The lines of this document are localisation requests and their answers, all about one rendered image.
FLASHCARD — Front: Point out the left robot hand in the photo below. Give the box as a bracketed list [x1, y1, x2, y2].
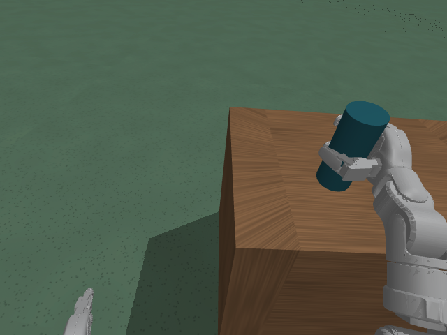
[63, 288, 94, 335]

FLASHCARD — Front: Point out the right robot arm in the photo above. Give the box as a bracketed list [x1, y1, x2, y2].
[372, 167, 447, 335]

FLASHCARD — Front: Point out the can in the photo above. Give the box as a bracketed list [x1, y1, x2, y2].
[316, 101, 390, 192]

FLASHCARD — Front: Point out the right robot hand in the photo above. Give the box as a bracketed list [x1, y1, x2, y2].
[318, 114, 412, 185]

